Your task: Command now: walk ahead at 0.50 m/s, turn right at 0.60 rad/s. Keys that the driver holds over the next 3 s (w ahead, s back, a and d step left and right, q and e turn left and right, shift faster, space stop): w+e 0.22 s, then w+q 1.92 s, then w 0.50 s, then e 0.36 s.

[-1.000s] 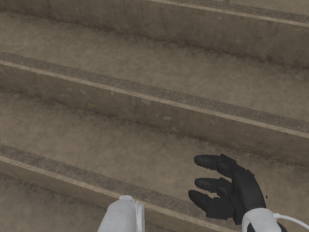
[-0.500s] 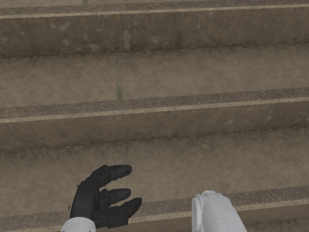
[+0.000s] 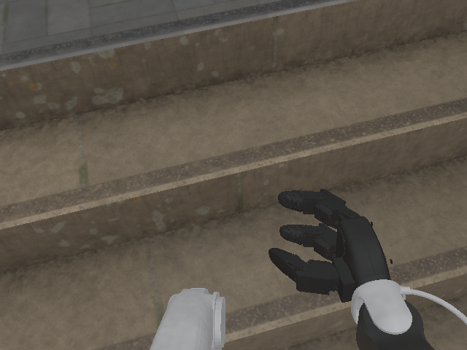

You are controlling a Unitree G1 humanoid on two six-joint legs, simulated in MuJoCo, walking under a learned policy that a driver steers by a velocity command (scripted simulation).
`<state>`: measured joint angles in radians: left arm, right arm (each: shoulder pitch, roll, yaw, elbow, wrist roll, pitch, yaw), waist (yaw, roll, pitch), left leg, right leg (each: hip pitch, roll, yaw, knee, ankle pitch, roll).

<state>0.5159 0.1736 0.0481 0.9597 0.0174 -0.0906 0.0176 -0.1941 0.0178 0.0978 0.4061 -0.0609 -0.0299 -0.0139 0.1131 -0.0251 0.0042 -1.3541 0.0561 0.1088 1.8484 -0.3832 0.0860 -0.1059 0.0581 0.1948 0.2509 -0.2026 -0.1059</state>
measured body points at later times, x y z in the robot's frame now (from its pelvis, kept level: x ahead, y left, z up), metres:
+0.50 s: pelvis +0.27 +0.00 +0.15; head +0.31 +0.00 +0.60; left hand +0.57 +0.12 +0.09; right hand +0.16 -0.21 +0.01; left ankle +0.17 +0.12 -0.59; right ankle +0.34 -0.13 -0.33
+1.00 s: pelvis +0.58 -0.12 +0.30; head +0.57 -0.13 +0.75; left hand +0.54 +0.12 +0.17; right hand +0.82 -0.30 +0.23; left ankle +0.61 +0.01 -0.11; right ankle +0.56 -0.19 -0.43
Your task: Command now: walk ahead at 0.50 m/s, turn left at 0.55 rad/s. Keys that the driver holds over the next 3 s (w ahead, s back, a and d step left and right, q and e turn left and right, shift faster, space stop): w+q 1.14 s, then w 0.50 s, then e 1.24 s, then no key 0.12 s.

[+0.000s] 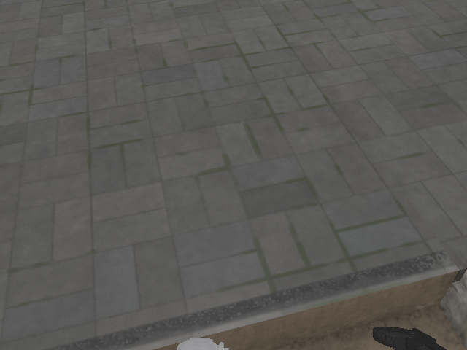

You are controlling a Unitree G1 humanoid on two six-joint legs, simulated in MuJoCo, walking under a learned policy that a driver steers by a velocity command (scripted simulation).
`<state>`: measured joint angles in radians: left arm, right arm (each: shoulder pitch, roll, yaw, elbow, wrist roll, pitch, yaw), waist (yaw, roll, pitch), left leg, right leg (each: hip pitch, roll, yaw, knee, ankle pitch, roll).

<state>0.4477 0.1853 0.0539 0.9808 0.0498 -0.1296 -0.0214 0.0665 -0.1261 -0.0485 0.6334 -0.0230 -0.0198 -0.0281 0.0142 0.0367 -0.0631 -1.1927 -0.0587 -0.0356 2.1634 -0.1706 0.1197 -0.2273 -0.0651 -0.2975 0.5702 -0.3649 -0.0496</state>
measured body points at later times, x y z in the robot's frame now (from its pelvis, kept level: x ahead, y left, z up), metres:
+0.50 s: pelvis +0.30 +0.03 +0.15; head +0.30 +0.03 +0.60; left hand +0.48 +0.28 +0.11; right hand +0.39 -0.22 +0.01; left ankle +0.26 +0.05 -0.56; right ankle +0.37 -0.10 -0.30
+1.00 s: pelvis +0.61 +0.07 +0.32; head +0.61 +0.07 +0.77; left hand +0.50 +0.32 +0.19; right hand +0.93 +0.00 +0.26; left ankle +0.58 +0.21 -0.27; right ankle +0.65 -0.01 -0.40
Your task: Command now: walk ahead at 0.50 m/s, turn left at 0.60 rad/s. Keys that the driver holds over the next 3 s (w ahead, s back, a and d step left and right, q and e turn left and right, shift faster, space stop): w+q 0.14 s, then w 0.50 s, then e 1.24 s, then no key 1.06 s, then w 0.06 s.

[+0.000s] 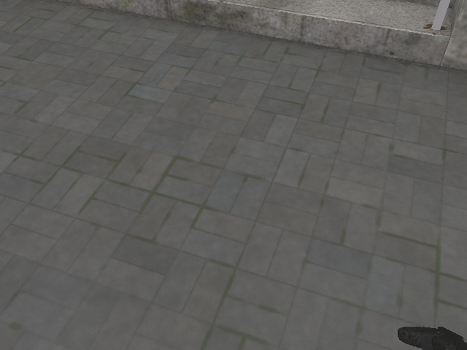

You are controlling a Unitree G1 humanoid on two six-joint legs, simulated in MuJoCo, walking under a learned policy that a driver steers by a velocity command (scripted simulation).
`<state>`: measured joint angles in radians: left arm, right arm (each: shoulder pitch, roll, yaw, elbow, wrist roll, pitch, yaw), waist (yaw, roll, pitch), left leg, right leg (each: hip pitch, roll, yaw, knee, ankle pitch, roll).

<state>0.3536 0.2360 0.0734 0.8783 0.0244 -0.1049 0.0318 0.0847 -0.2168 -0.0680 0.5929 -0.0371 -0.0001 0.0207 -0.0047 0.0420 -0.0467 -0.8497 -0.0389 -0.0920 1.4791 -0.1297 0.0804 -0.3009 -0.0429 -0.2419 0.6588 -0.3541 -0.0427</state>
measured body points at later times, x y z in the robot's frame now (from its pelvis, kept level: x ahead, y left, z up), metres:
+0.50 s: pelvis +0.29 +0.04 +0.03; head +0.30 +0.05 +0.48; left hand +0.38 +0.31 -0.09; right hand +0.37 -0.21 -0.10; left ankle +0.25 +0.09 -0.72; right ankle +0.36 -0.11 -0.64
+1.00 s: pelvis +0.53 +0.02 +0.02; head +0.57 +0.00 +0.47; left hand +0.58 +0.30 -0.09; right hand +0.69 -0.22 -0.10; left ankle +0.53 +0.17 -0.63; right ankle +0.61 -0.03 -0.72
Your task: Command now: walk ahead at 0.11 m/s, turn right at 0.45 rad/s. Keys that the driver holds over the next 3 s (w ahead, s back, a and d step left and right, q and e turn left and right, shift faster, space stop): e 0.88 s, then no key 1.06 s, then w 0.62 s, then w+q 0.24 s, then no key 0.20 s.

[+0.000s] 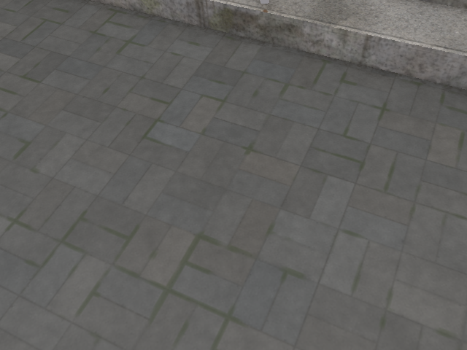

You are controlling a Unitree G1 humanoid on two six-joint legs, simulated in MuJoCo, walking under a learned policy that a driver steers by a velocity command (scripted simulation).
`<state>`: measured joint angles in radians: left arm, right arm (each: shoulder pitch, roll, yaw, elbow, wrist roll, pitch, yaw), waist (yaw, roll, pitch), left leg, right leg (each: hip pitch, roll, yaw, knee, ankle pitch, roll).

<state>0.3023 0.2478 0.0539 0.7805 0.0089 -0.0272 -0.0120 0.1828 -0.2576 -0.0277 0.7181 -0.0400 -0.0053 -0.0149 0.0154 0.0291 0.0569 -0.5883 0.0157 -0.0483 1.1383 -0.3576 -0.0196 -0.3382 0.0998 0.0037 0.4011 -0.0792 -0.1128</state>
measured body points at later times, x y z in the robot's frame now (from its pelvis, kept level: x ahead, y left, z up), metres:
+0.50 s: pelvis +0.05 +0.04 +0.01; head +0.08 +0.07 +0.45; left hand +0.24 +0.29 -0.12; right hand +0.11 -0.25 -0.08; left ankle +0.09 +0.14 -0.74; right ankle +0.01 -0.06 -0.66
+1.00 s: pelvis +0.02 +0.01 +0.01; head +0.03 -0.03 +0.45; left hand +0.28 +0.17 -0.08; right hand -0.05 -0.28 -0.12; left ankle +0.11 +0.14 -0.66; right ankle -0.02 -0.05 -0.74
